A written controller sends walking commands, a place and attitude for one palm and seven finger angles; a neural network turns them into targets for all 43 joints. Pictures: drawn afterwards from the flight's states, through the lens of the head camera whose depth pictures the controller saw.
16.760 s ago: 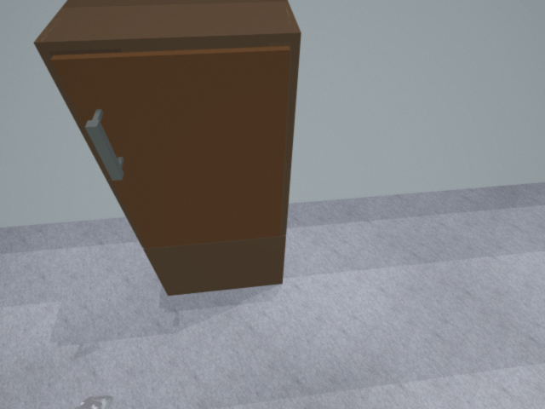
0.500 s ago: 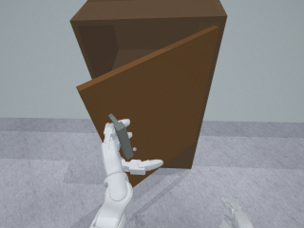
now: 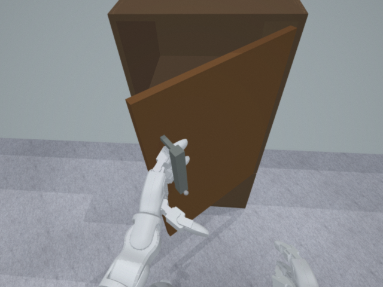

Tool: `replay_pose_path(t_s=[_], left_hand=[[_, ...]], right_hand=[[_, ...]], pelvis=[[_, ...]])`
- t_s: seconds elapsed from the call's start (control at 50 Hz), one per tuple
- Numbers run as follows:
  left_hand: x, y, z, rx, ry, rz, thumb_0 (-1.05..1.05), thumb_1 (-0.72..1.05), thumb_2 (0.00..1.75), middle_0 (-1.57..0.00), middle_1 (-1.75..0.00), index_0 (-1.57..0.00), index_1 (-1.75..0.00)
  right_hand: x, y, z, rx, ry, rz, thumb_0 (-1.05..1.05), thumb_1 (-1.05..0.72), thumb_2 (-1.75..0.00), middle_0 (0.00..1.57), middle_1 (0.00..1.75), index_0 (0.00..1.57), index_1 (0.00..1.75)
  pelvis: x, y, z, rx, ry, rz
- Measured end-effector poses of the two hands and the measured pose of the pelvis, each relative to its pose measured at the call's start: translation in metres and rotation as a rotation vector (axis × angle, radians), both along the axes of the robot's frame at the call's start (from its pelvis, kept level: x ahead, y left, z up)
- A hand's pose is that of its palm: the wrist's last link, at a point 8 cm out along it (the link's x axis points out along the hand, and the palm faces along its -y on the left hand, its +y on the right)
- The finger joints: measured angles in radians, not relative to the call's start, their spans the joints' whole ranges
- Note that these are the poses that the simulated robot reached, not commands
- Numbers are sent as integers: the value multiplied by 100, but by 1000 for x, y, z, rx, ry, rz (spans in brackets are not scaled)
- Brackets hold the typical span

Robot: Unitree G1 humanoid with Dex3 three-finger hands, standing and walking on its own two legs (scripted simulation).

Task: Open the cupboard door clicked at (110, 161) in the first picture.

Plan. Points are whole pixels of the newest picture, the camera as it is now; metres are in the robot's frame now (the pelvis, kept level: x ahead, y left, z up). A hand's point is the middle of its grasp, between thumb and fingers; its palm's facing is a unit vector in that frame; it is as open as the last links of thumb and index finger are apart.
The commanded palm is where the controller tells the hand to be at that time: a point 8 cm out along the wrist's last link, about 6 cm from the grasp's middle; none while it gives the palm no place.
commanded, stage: slide the hand sideways off the handle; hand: left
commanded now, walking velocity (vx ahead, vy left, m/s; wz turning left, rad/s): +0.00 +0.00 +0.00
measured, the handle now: (173, 165) +0.35 +0.06 +0.08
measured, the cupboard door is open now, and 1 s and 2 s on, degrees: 42 43 43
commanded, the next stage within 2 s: draw the hand back to the body in 1.04 s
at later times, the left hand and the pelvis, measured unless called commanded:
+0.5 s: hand (175, 206) +0.26 +0.05 +0.08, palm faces -0.12 -0.99 +0.00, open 16.1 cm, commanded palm +0.23 +0.12 +0.08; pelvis +0.01 +0.01 +0.00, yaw -2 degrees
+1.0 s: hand (134, 229) +0.21 +0.11 +0.08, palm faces -0.03 -1.00 -0.04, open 16.2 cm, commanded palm +0.19 +0.17 +0.08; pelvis +0.02 -0.01 -0.01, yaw -1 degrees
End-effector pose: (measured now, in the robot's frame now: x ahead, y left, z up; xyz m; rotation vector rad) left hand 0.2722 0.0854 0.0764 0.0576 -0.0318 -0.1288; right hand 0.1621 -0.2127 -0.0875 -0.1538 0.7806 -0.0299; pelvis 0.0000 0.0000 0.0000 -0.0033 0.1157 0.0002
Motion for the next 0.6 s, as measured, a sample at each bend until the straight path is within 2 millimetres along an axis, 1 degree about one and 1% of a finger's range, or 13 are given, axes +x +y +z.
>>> replay_pose_path(t_s=[0.06,0.16,0.22,0.28,0.38,0.6], left_hand=[[-2,-1,-1,-43,18,-59,-2,-50,30,-24,-39,-18,-41],[-5,-4,0,-77,33,-26,-2,-50,30,-18,-34,-19,-36],[-7,-5,-1,-76,29,-22,-2,-50,30,-18,-35,-19,-34],[-12,-2,1,-75,15,-17,-2,-50,30,-18,-34,-18,-33],[-22,8,1,-64,13,-5,-2,-50,30,-18,-33,-18,-32],[-36,27,0,-57,34,14,-2,-50,30,-20,-33,-20,-32]], right_hand=[[-10,0,0,-1,-2,-29,1,-90,-90,20,30,21,30],[-22,0,3,-3,2,-54,1,-90,-90,20,30,20,30],[-26,0,5,-4,1,-63,1,-90,-90,20,30,20,30],[-26,0,7,-6,0,-69,2,-90,-90,20,30,20,30],[-18,0,8,-8,-9,-60,2,-90,-90,20,30,20,30],[13,0,14,-5,-72,-30,2,-90,-90,20,30,21,30]], pelvis=[[-2,5,1,-3,-8,-8],[-1,11,2,2,-8,-28],[0,12,2,5,-6,-38],[2,12,2,6,-6,-45],[5,12,2,4,-4,-44],[14,5,0,7,10,-36]])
